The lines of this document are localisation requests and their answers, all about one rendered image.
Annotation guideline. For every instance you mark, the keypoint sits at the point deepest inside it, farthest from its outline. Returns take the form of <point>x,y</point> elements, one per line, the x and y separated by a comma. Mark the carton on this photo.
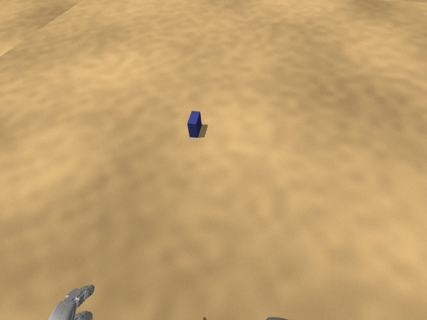
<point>194,124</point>

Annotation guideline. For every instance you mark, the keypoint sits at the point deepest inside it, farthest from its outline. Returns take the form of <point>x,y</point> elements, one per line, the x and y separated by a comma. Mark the left robot hand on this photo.
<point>65,310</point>

